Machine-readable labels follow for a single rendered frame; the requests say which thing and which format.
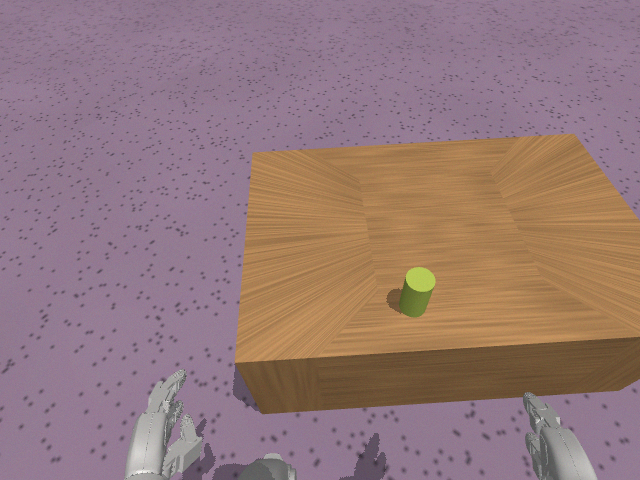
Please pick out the can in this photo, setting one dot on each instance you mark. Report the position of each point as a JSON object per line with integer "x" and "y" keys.
{"x": 417, "y": 289}

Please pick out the left robot hand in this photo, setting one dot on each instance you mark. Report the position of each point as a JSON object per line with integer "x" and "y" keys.
{"x": 152, "y": 431}

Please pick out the right robot hand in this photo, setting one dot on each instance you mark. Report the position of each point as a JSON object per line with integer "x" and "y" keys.
{"x": 557, "y": 454}

